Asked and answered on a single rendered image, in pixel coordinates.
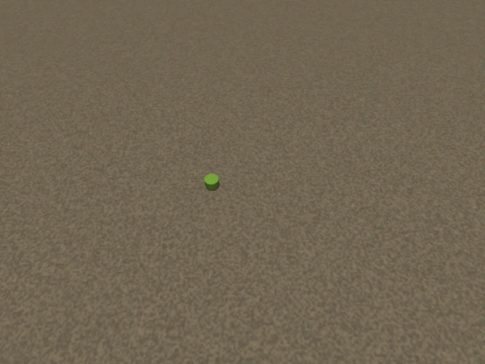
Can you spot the tin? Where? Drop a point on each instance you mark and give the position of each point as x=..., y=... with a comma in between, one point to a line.
x=211, y=181

